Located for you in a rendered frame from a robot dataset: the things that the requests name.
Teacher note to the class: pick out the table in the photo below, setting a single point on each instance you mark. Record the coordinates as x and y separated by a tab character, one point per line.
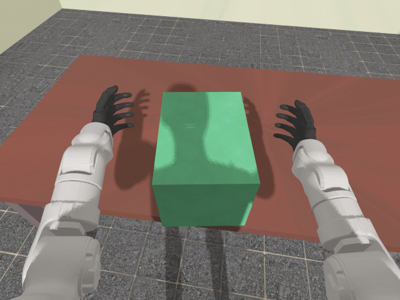
356	118

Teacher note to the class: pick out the carton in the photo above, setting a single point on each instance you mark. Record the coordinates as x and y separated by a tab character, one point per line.
205	172

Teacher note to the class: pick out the left robot upper arm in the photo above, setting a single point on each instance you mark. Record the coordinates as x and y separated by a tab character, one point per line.
62	268

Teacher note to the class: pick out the right robot upper arm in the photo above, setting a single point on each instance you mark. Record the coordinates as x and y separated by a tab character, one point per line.
368	275

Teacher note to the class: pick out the robot left hand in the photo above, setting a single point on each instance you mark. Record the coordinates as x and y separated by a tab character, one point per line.
105	109

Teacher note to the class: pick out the robot right hand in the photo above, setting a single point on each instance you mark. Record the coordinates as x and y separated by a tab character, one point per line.
304	124

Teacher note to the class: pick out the left robot forearm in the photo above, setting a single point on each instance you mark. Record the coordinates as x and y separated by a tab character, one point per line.
73	209

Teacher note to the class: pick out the right robot forearm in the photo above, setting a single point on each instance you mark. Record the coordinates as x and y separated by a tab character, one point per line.
342	227

